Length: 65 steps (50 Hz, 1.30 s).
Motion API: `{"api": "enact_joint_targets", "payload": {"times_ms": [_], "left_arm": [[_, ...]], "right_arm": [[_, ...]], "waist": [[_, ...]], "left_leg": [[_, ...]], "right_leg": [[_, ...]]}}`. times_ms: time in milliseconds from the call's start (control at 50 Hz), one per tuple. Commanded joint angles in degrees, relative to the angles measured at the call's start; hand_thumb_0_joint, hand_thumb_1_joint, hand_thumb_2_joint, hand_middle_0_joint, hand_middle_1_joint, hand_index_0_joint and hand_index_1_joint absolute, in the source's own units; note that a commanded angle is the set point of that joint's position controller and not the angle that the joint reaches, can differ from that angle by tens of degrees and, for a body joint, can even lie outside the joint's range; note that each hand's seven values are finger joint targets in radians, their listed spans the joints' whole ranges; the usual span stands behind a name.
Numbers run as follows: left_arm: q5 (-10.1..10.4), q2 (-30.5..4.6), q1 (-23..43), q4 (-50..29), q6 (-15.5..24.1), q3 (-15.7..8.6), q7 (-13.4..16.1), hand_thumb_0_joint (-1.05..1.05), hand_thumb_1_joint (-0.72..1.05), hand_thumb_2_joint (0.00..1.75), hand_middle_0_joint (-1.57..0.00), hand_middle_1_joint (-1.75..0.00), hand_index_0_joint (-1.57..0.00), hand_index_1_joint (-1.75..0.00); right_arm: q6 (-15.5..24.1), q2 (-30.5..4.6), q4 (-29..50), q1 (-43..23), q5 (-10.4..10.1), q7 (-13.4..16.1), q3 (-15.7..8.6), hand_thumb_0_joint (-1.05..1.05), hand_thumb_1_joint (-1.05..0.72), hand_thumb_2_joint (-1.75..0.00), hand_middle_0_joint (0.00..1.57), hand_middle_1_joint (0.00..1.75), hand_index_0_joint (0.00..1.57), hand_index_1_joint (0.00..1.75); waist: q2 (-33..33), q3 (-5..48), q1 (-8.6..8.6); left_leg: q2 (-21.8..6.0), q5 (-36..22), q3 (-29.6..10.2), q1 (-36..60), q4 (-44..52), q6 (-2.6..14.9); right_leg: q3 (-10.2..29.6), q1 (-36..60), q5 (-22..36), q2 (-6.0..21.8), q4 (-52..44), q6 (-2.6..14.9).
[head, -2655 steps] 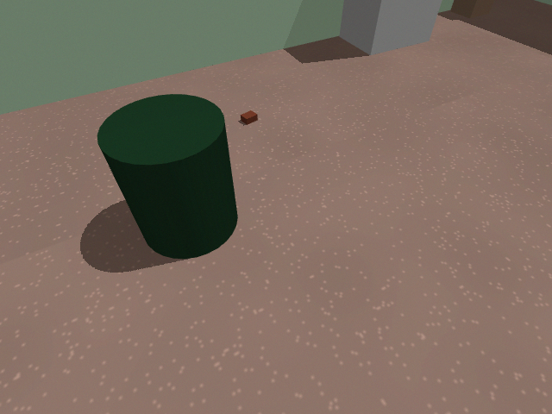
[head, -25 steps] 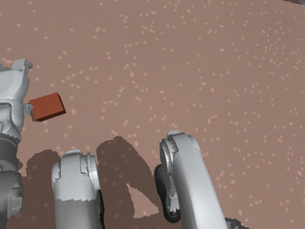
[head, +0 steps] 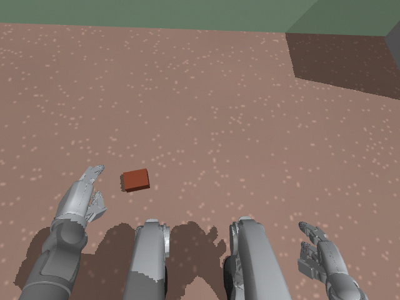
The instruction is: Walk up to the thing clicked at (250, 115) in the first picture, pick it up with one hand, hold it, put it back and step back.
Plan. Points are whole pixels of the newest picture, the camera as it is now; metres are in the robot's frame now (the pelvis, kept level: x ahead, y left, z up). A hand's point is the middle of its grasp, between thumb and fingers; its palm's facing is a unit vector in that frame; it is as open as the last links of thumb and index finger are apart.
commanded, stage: home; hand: left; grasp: from above
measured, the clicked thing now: (136, 180) +0.51 +0.23 -0.49
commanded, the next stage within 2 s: none
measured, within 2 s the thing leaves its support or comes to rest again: neither
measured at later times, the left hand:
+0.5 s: hand (66, 227) +0.25 +0.18 +0.12, palm faces +0.10 -0.97 -0.21, open 7.4 cm
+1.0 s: hand (46, 233) +0.24 +0.18 +0.16, palm faces +0.10 -0.98 -0.19, open 7.4 cm
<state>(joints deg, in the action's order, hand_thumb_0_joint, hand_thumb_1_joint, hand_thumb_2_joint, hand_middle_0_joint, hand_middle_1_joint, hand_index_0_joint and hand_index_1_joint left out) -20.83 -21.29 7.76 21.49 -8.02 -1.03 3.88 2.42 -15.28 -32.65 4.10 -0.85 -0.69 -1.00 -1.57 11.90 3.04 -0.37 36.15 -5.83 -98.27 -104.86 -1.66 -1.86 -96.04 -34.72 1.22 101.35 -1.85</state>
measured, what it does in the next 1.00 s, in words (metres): rises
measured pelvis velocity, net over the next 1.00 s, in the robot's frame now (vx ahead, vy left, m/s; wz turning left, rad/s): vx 0.08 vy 0.00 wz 0.05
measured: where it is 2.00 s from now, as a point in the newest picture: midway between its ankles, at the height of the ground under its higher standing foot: outside the picture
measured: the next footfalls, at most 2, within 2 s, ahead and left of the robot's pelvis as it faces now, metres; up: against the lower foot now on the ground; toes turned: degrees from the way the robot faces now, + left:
none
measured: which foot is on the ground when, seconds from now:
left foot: down 0.00-1.00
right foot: down 0.00-1.00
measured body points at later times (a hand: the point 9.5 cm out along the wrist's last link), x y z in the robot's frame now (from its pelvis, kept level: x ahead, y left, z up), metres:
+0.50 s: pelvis +0.06 +0.00 +0.17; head +0.10 +0.01 +0.62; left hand +0.24 +0.23 +0.13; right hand +0.21 -0.25 +0.10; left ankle +0.08 +0.13 -0.48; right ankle +0.09 -0.14 -0.48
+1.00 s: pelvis +0.08 +0.00 +0.20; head +0.10 +0.01 +0.65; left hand +0.23 +0.24 +0.17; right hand +0.27 -0.23 +0.15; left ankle +0.08 +0.13 -0.48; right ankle +0.09 -0.14 -0.48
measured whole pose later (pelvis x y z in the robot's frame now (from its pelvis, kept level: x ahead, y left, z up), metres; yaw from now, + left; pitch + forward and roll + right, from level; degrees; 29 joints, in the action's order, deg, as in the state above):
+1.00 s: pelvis +0.08 +0.00 +0.20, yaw +3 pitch +10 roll -3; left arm 2.9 -12.4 -28.2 -7.2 -26.1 -1.8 0.7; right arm 14.7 -12.6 -30.6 15.3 0.2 10.5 2.0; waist -2.3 9.5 2.1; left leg -1.8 28.3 -4.3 -39.2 -57.8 -1.4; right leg -2.9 -36.7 -26.7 1.0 53.8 -1.4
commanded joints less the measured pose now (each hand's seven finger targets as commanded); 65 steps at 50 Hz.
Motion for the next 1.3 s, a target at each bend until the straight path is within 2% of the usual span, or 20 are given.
{"api": "enact_joint_targets", "payload": {"times_ms": [0, 40, 60, 140, 160, 240, 280, 340, 420, 500, 560, 600, 660, 760, 820, 940, 1020, 1140, 1180, 1280], "left_arm": [[7.95, -6.76, 3.86, -17.78, -2.21, -3.40, 1.44, 0.00, 0.90, 0.90, -0.20, -0.30, -0.20, -0.30], [11.56, -5.27, 0.08, -20.06, -4.14, -2.43, 1.24, 0.00, 0.90, 0.90, -0.20, -0.30, -0.20, -0.30], [12.93, -5.94, -1.06, -21.91, -4.96, -3.18, 1.34, 0.00, 0.90, 0.90, -0.20, -0.30, -0.20, -0.30], [16.45, -4.29, -6.64, -23.48, -7.87, -4.06, 2.03, 0.00, 0.90, 0.90, -0.20, -0.30, -0.20, -0.30], [17.17, -3.11, -8.80, -23.71, -8.54, -3.88, 2.16, 0.00, 0.90, 0.90, -0.20, -0.30, -0.20, -0.30], [20.40, -0.66, -14.91, -25.55, -11.34, -5.10, 2.25, 0.00, 0.90, 0.90, -0.20, -0.30, -0.20, -0.30], [21.86, 0.44, -17.38, -26.64, -12.38, -5.57, 2.06, 0.00, 0.90, 0.90, -0.20, -0.30, -0.20, -0.30], [23.35, 2.15, -22.38, -28.95, -13.84, -5.17, 1.62, 0.00, 0.90, 0.90, -0.20, -0.30, -0.20, -0.30], [24.82, 2.95, -28.13, -34.49, -15.27, -5.31, 0.93, 0.00, 0.90, 0.90, -0.20, -0.30, -0.20, -0.30], [24.71, 2.98, -32.98, -39.18, -16.11, -5.07, 0.32, 0.00, 0.90, 0.90, -0.20, -0.30, -0.20, -0.30], [24.53, 3.71, -35.62, -39.26, -16.40, -4.47, -0.43, 0.00, 0.90, 0.90, -0.20, -0.30, -0.20, -0.30], [24.51, 3.67, -35.14, -39.98, -16.31, -4.28, -1.05, 0.00, 0.90, 0.90, -0.20, -0.30, -0.20, -0.30], [24.34, 3.72, -36.66, -40.37, -16.39, -4.19, -1.83, 0.00, 0.90, 0.90, -0.20, -0.30, -0.20, -0.30], [23.69, 3.15, -33.91, -38.97, -15.67, -4.31, -2.73, 0.00, 0.90, 0.90, -0.20, -0.30, -0.20, -0.30], [23.52, 2.59, -34.17, -39.68, -15.21, -4.75, -2.90, 0.00, 0.90, 0.90, -0.20, -0.30, -0.20, -0.30], [23.08, 2.53, -34.80, -39.63, -15.26, -4.67, -2.67, 0.00, 0.90, 0.90, -0.20, -0.30, -0.20, -0.30], [23.11, 2.92, -35.12, -39.18, -15.39, -4.28, -2.34, 0.00, 0.90, 0.90, -0.20, -0.30, -0.20, -0.30], [23.53, 2.75, -34.50, -39.78, -15.39, -4.37, -2.45, 0.00, 0.90, 0.90, -0.20, -0.30, -0.20, -0.30], [23.45, 2.81, -35.34, -39.40, -15.43, -4.55, -2.37, 0.00, 0.90, 0.90, -0.20, -0.30, -0.20, -0.30], [23.52, 2.87, -35.25, -39.60, -15.36, -4.40, -2.34, 0.00, 0.90, 0.90, -0.20, -0.30, -0.20, -0.30]], "right_arm": [[3.25, -7.97, 7.39, 2.63, -1.02, 2.68, -3.14, 0.00, -0.90, -0.90, 0.20, 0.30, 0.20, 0.30], [4.06, -7.26, 7.88, 2.38, -1.16, 3.48, -2.58, 0.00, -0.90, -0.90, 0.20, 0.30, 0.20, 0.30], [4.41, -7.09, 8.13, 2.32, -1.22, 3.91, -2.33, 0.00, -0.90, -0.90, 0.20, 0.30, 0.20, 0.30], [5.51, -5.56, 8.19, 3.78, -1.62, 5.59, -1.12, 0.00, -0.90, -0.90, 0.20, 0.30, 0.20, 0.30], [5.77, -5.15, 8.33, 4.65, -1.65, 6.01, -0.92, 0.00, -0.90, -0.90, 0.20, 0.30, 0.20, 0.30], [6.75, -4.45, 8.66, 6.48, -1.77, 7.88, 0.14, 0.00, -0.90, -0.90, 0.20, 0.30, 0.20, 0.30], [7.49, -4.37, 8.89, 6.70, -1.73, 8.75, 0.41, 0.00, -0.90, -0.90, 0.20, 0.30, 0.20, 0.30], [8.63, -4.02, 9.41, 8.33, -1.51, 9.99, 0.51, 0.00, -0.90, -0.90, 0.20, 0.30, 0.20, 0.30], [10.16, -3.40, 11.07, 9.79, -1.23, 11.08, 0.64, 0.00, -0.90, -0.90, 0.20, 0.30, 0.20, 0.30], [11.53, -3.03, 11.97, 10.22, -0.89, 12.03, 0.52, 0.00, -0.90, -0.90, 0.20, 0.30, 0.20, 0.30], [12.40, -2.77, 12.03, 10.21, -0.50, 12.44, 0.55, 0.00, -0.90, -0.90, 0.20, 0.30, 0.20, 0.30], [12.96, -3.17, 11.95, 9.85, -0.33, 12.58, 0.38, 0.00, -0.90, -0.90, 0.20, 0.30, 0.20, 0.30], [13.92, -3.46, 11.66, 9.91, 0.05, 12.64, -0.03, 0.00, -0.90, -0.90, 0.20, 0.30, 0.20, 0.30], [15.07, -4.08, 10.84, 9.52, 0.55, 12.57, -0.46, 0.00, -0.90, -0.90, 0.20, 0.30, 0.20, 0.30], [15.49, -4.15, 10.61, 9.33, 0.66, 12.35, -0.48, 0.00, -0.90, -0.90, 0.20, 0.30, 0.20, 0.30], [15.47, -4.23, 10.37, 8.89, 0.82, 11.98, -0.41, 0.00, -0.90, -0.90, 0.20, 0.30, 0.20, 0.30], [15.21, -4.04, 10.51, 8.58, 0.80, 11.95, -0.11, 0.00, -0.90, -0.90, 0.20, 0.30, 0.20, 0.30], [15.22, -4.21, 10.79, 8.14, 0.74, 11.90, -0.15, 0.00, -0.90, -0.90, 0.20, 0.30, 0.20, 0.30], [15.23, -4.27, 10.50, 8.37, 0.71, 12.00, -0.19, 0.00, -0.90, -0.90, 0.20, 0.30, 0.20, 0.30], [15.20, -4.20, 10.74, 8.73, 0.66, 12.11, -0.31, 0.00, -0.90, -0.90, 0.20, 0.30, 0.20, 0.30]], "waist": [[-4.87, 24.60, 1.79], [-4.72, 23.31, 2.07], [-4.57, 23.51, 2.00], [-3.39, 18.75, 2.25], [-2.92, 18.19, 2.65], [-3.09, 15.30, 1.77], [-3.65, 13.09, 1.24], [-3.85, 10.32, 1.19], [-3.32, 7.09, 0.29], [-2.97, 5.55, 0.08], [-0.79, 2.53, 0.21], [0.16, 1.31, 0.43], [0.69, 1.85, 0.12], [0.99, 0.23, 0.60], [-1.47, 1.71, -0.36], [-3.02, 2.63, -0.74], [-0.96, 2.09, -0.84], [-1.13, 1.00, -0.66], [-0.98, 1.70, -1.00], [-1.12, 2.39, -0.59]], "left_leg": [[0.30, 5.70, 0.91, 27.91, 24.62, 3.04], [0.44, 4.14, 1.67, 30.43, 26.59, 3.04], [0.54, 3.14, 1.64, 31.79, 27.57, 3.11], [0.32, -1.29, 1.70, 36.76, 32.22, 3.04], [0.38, -3.42, 1.92, 38.22, 33.35, 3.05], [0.10, -8.77, 0.85, 44.72, 39.46, 2.56], [-0.03, -9.21, 0.50, 47.41, 42.58, 2.26], [-0.09, -10.94, 1.05, 51.66, 46.67, 2.06], [0.15, -12.77, 1.60, 56.16, 51.36, 1.95], [0.70, -16.68, 2.94, 59.57, 53.53, 2.13], [0.85, -16.61, 3.01, 60.35, 54.80, 2.45], [0.82, -15.90, 3.17, 61.03, 55.79, 2.63], [0.78, -18.60, 3.51, 62.60, 55.92, 2.59], [0.93, -18.80, 3.81, 63.00, 56.02, 2.66], [0.74, -21.39, 3.45, 64.45, 56.30, 2.18], [0.54, -25.00, 3.09, 65.74, 56.48, 1.75], [0.86, -23.49, 3.44, 64.86, 56.03, 2.25], [0.64, -19.56, 3.42, 64.09, 56.89, 2.28], [0.50, -20.32, 3.36, 64.46, 56.93, 2.23], [0.39, -20.81, 3.43, 64.73, 56.59, 2.20]], "right_leg": [[-0.43, 21.21, -1.64, -1.85, -21.70, 3.02], [0.01, 24.72, -1.02, -1.85, -24.65, 2.90], [0.10, 26.82, -0.25, -1.86, -25.94, 2.85], [0.47, 33.43, 3.45, -1.90, -31.38, 2.76], [0.53, 35.95, 5.29, -1.89, -33.02, 2.75], [0.12, 42.18, 9.61, -1.85, -37.75, 2.72], [-0.12, 44.50, 10.05, -1.77, -39.93, 2.61], [-0.28, 48.61, 11.36, -1.95, -44.56, 2.54], [-0.85, 54.47, 12.91, -2.22, -50.17, 2.19], [-1.13, 58.27, 15.90, -2.55, -53.83, 2.09], [-1.35, 59.28, 15.62, -2.58, -55.97, 1.85], [-1.62, 59.65, 14.81, -2.61, -56.83, 1.67], [-2.07, 60.76, 16.94, -2.58, -56.76, 1.49], [-2.00, 60.48, 17.36, -2.35, -56.91, 1.32], [-2.20, 61.58, 19.28, -2.35, -55.88, 1.63], [-2.38, 62.71, 22.16, -2.53, -55.01, 1.90], [-2.17, 63.10, 21.94, -2.31, -55.98, 1.61], [-2.33, 61.90, 18.24, -2.44, -56.66, 1.53], [-2.37, 62.13, 18.77, -2.48, -56.24, 1.69], [-2.19, 62.14, 19.12, -2.47, -55.99, 1.74]]}}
